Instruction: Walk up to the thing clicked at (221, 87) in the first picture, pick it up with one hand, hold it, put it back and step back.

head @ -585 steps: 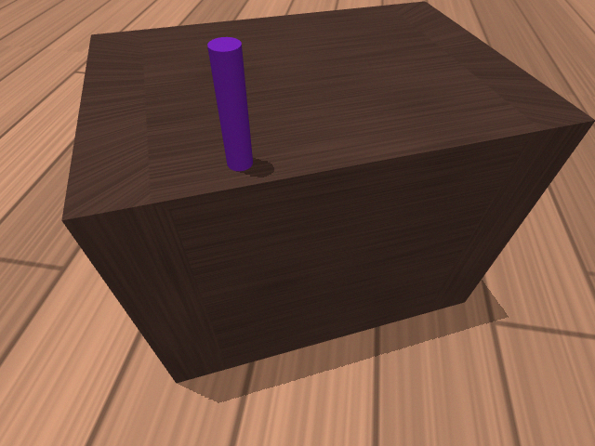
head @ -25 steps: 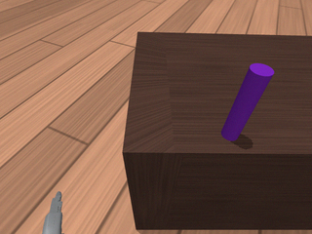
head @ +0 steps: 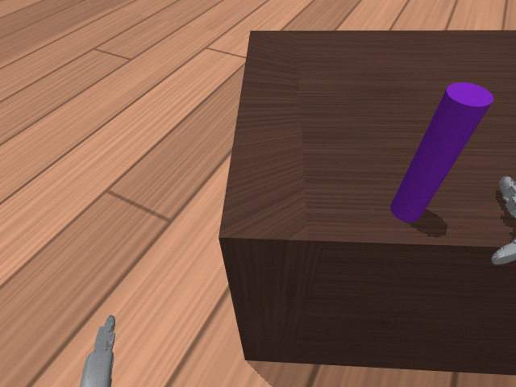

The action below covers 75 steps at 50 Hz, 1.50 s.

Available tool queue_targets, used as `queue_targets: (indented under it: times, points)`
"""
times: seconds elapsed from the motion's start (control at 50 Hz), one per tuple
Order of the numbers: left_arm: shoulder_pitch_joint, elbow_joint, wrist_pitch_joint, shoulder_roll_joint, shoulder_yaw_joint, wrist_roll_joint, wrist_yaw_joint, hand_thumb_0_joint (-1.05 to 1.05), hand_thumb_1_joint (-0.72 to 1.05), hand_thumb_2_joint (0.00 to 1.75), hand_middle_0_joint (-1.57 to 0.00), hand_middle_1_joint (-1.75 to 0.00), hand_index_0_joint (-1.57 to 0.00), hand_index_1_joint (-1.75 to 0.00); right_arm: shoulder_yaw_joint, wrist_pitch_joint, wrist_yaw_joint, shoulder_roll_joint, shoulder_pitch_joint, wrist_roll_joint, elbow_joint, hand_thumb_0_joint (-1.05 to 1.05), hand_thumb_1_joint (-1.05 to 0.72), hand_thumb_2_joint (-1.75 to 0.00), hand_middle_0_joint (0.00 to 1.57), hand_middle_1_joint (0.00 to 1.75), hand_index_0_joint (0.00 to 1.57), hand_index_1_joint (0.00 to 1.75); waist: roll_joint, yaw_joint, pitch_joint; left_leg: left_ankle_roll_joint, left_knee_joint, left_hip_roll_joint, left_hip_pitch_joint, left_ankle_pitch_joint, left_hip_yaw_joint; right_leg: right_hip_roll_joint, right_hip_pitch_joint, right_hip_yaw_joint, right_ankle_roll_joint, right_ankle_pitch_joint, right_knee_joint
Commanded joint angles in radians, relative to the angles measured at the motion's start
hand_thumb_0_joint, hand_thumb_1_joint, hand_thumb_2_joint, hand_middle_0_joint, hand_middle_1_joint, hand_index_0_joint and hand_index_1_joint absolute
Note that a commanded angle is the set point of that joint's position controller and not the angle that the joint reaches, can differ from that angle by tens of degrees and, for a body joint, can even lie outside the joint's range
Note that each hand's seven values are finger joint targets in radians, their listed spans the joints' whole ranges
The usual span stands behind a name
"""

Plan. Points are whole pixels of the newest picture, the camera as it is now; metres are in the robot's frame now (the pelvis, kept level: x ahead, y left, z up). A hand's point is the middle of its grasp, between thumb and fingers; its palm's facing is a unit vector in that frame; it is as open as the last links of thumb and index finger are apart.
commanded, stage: close in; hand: right
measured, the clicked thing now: (431, 163) +0.40 -0.22 +0.15
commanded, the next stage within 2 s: rest palm in 0.76 s
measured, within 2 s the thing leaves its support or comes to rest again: neither
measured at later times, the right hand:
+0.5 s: hand (446, 197) +0.38 -0.25 +0.10, palm faces +0.17 +0.99 +0.01, open 17.5 cm
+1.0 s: hand (417, 198) +0.37 -0.21 +0.11, palm faces +0.19 +0.98 +0.00, open 17.4 cm
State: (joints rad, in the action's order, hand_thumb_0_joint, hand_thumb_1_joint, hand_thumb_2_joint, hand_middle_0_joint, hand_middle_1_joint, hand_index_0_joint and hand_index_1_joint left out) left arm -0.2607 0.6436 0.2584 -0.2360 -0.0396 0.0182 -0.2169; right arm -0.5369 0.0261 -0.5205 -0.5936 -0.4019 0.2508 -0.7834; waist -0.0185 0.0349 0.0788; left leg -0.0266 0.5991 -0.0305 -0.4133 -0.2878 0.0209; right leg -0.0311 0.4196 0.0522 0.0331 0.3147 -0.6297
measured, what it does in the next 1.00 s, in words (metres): stands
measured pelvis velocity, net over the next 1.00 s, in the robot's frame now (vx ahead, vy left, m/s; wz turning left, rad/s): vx -0.02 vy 0.00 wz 0.03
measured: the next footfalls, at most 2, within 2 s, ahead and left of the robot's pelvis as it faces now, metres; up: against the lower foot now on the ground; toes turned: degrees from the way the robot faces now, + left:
none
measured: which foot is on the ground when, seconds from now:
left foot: down 0.00-1.00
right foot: down 0.00-1.00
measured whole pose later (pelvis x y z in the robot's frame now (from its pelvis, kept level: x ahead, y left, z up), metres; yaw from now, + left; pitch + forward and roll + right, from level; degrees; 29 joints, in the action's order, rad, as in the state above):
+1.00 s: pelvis -0.02 +0.00 -0.01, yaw +2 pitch +5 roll +0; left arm -0.28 0.45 0.09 -0.22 0.07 -0.01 -0.08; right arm -0.33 0.12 -0.06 -0.30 -0.39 0.18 -0.54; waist 0.01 0.04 0.07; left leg -0.03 0.72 -0.03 -0.49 -0.31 -0.01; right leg -0.03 0.48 0.02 0.03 0.34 -0.73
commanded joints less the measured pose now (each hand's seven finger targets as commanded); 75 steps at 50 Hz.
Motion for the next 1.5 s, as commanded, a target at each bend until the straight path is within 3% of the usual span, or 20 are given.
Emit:
queue_targets:
  times: [0.0, 0.04, 0.1, 0.16, 0.26, 0.28, 0.38, 0.46, 0.52, 0.68, 0.74, 0.84, 0.94, 1.0, 1.1, 1.16, 1.2, 1.28, 1.4, 1.48]
  points:
    - [0.147, -0.076, 0.046, -0.163, 0.108, 0.010, 0.004, 0.00, -0.51, 0.02, -0.05, -0.06, -0.06, -0.04, -0.092, 0.193, 0.080, -0.392, -0.475, 0.013, 0.278, 0.00, 0.58, -0.05, 0.03, 0.05, 0.04, 0.05, 0.233, -0.003, 0.228, 0.040, 0.008, 0.032, -0.025, 0.108, 0.009, 0.024, -0.028, -0.032, -0.025, -0.117, 0.016]
    - [0.201, -0.164, 0.051, -0.171, 0.108, 0.008, 0.010, 0.00, -0.53, 0.02, -0.06, -0.06, -0.07, -0.05, -0.089, 0.248, 0.105, -0.376, -0.523, 0.009, 0.339, 0.00, 0.59, -0.04, 0.04, 0.04, 0.05, 0.04, 0.199, -0.008, 0.440, 0.035, 0.054, 0.036, 0.023, 0.191, 0.006, 0.021, -0.096, -0.023, -0.027, -0.220, -0.042]
    - [0.197, -0.292, 0.027, -0.126, 0.052, -0.005, 0.015, 0.00, -0.53, 0.03, -0.06, -0.06, -0.07, -0.05, -0.017, 0.255, 0.140, -0.245, -0.447, 0.014, 0.207, 0.00, 0.54, -0.04, 0.04, 0.04, 0.05, 0.04, 0.102, 0.003, 0.480, 0.024, 0.065, 0.037, 0.089, 0.283, 0.001, 0.029, -0.092, -0.030, -0.034, -0.312, -0.078]
    - [0.124, -0.331, -0.003, -0.156, 0.070, -0.006, 0.018, 0.00, -0.54, 0.03, -0.06, -0.06, -0.07, -0.05, -0.009, 0.248, 0.175, -0.230, -0.434, 0.003, 0.207, 0.00, 0.51, -0.05, 0.05, 0.04, 0.05, 0.04, 0.134, -0.005, 0.539, 0.024, 0.073, 0.037, 0.109, 0.333, 0.002, 0.026, -0.133, -0.035, -0.023, -0.413, -0.084]
    - [-0.113, -0.183, -0.063, -0.121, 0.101, -0.011, 0.062, 0.00, -0.55, 0.03, -0.06, -0.06, -0.07, -0.05, -0.004, 0.216, 0.235, -0.205, -0.266, -0.034, 0.243, 0.00, 0.51, -0.05, 0.04, 0.04, 0.05, 0.04, 0.207, -0.025, 0.330, 0.032, 0.061, 0.048, 0.021, 0.301, 0.023, 0.019, -0.077, -0.046, -0.009, -0.446, -0.052]
    - [-0.090, -0.190, -0.069, -0.077, 0.072, -0.016, 0.077, 0.00, -0.55, 0.04, -0.06, -0.06, -0.07, -0.05, 0.025, 0.211, 0.240, -0.154, -0.256, -0.030, 0.275, 0.00, 0.53, -0.06, 0.04, 0.05, 0.04, 0.05, 0.197, -0.026, 0.274, 0.030, 0.059, 0.048, 0.015, 0.299, 0.022, 0.022, -0.051, -0.054, -0.013, -0.410, -0.046]
    - [0.091, -0.306, -0.058, -0.188, 0.196, -0.024, 0.089, 0.00, -0.56, 0.05, -0.06, -0.06, -0.07, -0.06, 0.043, 0.217, 0.288, -0.094, -0.397, -0.012, 0.441, 0.00, 0.55, -0.08, 0.03, 0.05, 0.04, 0.05, 0.093, 0.011, 0.301, 0.021, 0.053, 0.042, 0.024, 0.234, 0.011, 0.018, -0.050, -0.057, -0.035, -0.236, -0.040]
    - [0.079, -0.320, -0.069, -0.087, 0.100, -0.031, 0.091, 0.00, -0.54, 0.04, -0.06, -0.06, -0.07, -0.05, 0.157, 0.202, 0.313, 0.060, -0.389, -0.019, 0.425, 0.00, 0.53, -0.07, 0.03, 0.05, 0.04, 0.05, 0.028, 0.014, 0.281, 0.019, 0.062, 0.045, 0.021, 0.225, 0.020, 0.016, -0.069, -0.047, -0.037, -0.240, -0.041]
    - [0.034, -0.320, -0.084, -0.162, 0.173, -0.035, 0.081, 0.00, -0.54, 0.04, -0.06, -0.06, -0.06, -0.05, 0.132, 0.176, 0.332, 0.000, -0.382, -0.032, 0.398, 0.00, 0.53, -0.06, 0.03, 0.05, 0.04, 0.05, 0.037, 0.030, 0.328, 0.016, 0.058, 0.041, 0.011, 0.221, 0.021, 0.015, -0.099, -0.047, -0.039, -0.247, -0.033]
    - [-0.033, -0.319, -0.112, -0.142, 0.197, -0.035, 0.116, 0.00, -0.53, 0.03, -0.05, -0.06, -0.06, -0.05, 0.122, 0.147, 0.408, 0.020, -0.324, -0.051, 0.439, 0.00, 0.54, -0.08, 0.02, 0.06, 0.03, 0.06, 0.061, 0.000, 0.218, 0.020, 0.030, 0.036, 0.024, 0.164, 0.021, 0.024, -0.039, -0.063, -0.032, -0.161, -0.001]
    - [0.056, -0.345, -0.111, -0.087, 0.147, -0.039, 0.132, 0.00, -0.52, 0.03, -0.06, -0.06, -0.07, -0.05, 0.140, 0.162, 0.427, 0.054, -0.356, -0.052, 0.471, 0.00, 0.54, -0.09, 0.02, 0.06, 0.03, 0.06, 0.050, -0.021, 0.201, 0.020, 0.024, 0.035, 0.019, 0.127, 0.012, 0.024, -0.005, -0.064, -0.036, -0.125, -0.001]
    - [0.078, -0.351, -0.103, -0.103, 0.155, -0.036, 0.123, 0.00, -0.52, 0.03, -0.05, -0.06, -0.07, -0.05, 0.186, 0.178, 0.441, 0.082, -0.381, -0.067, 0.458, 0.00, 0.53, -0.09, 0.02, 0.06, 0.03, 0.06, 0.051, 0.001, 0.264, 0.018, 0.019, 0.026, 0.032, 0.095, -0.006, 0.024, -0.041, -0.067, -0.039, -0.083, -0.002]
    - [0.018, -0.360, -0.106, -0.171, 0.211, -0.036, 0.108, 0.00, -0.60, 0.08, -0.05, -0.05, -0.04, -0.06, 0.153, 0.173, 0.471, 0.035, -0.388, -0.064, 0.489, 0.00, 0.57, -0.02, 0.12, 0.05, 0.12, 0.05, 0.040, 0.010, 0.307, 0.016, 0.011, 0.030, 0.053, 0.105, 0.005, 0.022, -0.100, -0.062, -0.037, -0.090, 0.017]
    - [-0.007, -0.353, -0.105, -0.083, 0.142, -0.039, 0.119, 0.00, -0.61, 0.09, -0.05, -0.04, -0.04, -0.06, 0.186, 0.159, 0.484, 0.096, -0.364, -0.069, 0.467, 0.00, 0.59, 0.00, 0.12, 0.04, 0.12, 0.04, 0.038, 0.001, 0.257, 0.015, -0.001, 0.027, 0.056, 0.096, 0.003, 0.026, -0.070, -0.069, -0.037, -0.082, 0.024]
    - [0.042, -0.254, -0.111, -0.115, 0.196, -0.035, 0.137, 0.00, -0.56, 0.06, -0.05, -0.05, -0.05, -0.06, 0.170, 0.131, 0.470, 0.075, -0.377, -0.075, 0.340, 0.00, 0.61, 0.00, 0.32, 0.14, 0.33, 0.14, 0.011, 0.023, 0.119, 0.006, -0.020, 0.015, -0.040, 0.037, -0.019, 0.030, 0.011, -0.076, -0.049, -0.026, 0.020]
    - [0.113, -0.347, -0.093, -0.136, 0.197, -0.037, 0.140, 0.00, -0.55, 0.05, -0.05, -0.05, -0.05, -0.05, 0.166, 0.161, 0.466, 0.049, -0.496, -0.079, 0.414, 0.00, 0.61, 0.00, 0.33, 0.14, 0.33, 0.15, 0.003, 0.024, 0.207, 0.009, -0.010, 0.020, -0.012, 0.035, -0.014, 0.020, -0.035, -0.064, -0.046, -0.023, 0.021]
    - [0.118, -0.410, -0.082, -0.089, 0.130, -0.041, 0.139, 0.00, -0.55, 0.05, -0.06, -0.06, -0.06, -0.06, 0.183, 0.191, 0.458, 0.061, -0.541, -0.078, 0.431, 0.00, 0.58, -0.02, 0.33, 0.16, 0.34, 0.16, -0.008, 0.021, 0.310, 0.010, 0.015, 0.031, 0.042, 0.099, 0.002, 0.017, -0.079, -0.058, -0.044, -0.077, 0.006]
    - [0.057, -0.405, -0.093, -0.144, 0.181, -0.040, 0.129, 0.00, -0.57, 0.06, -0.05, -0.05, -0.05, -0.06, 0.138, 0.193, 0.453, -0.008, -0.517, -0.083, 0.349, 0.00, 0.50, -0.15, 0.45, 0.29, 0.46, 0.29, 0.027, 0.023, 0.361, 0.009, 0.028, 0.025, 0.056, 0.174, -0.006, 0.028, -0.104, -0.066, -0.045, -0.150, -0.008]
    - [-0.016, -0.320, -0.096, -0.086, 0.156, -0.038, 0.151, 0.00, -0.57, 0.07, -0.05, -0.05, -0.04, -0.06, 0.206, 0.183, 0.458, 0.108, -0.444, -0.091, 0.255, 0.00, 0.35, -0.31, 0.75, 0.52, 0.76, 0.53, 0.091, 0.019, 0.227, 0.025, 0.023, 0.037, -0.032, 0.110, 0.008, 0.018, -0.045, -0.062, -0.028, -0.098, 0.020]
    - [0.100, -0.413, -0.091, -0.132, 0.177, -0.034, 0.148, 0.00, -0.57, 0.07, -0.05, -0.05, -0.04, -0.05, 0.160, 0.208, 0.471, 0.034, -0.529, -0.095, 0.320, 0.00, 0.26, -0.38, 0.83, 0.60, 0.83, 0.60, 0.038, 0.016, 0.301, 0.017, 0.022, 0.030, 0.046, 0.143, -0.002, 0.022, -0.033, -0.064, -0.038, -0.119, 0.000]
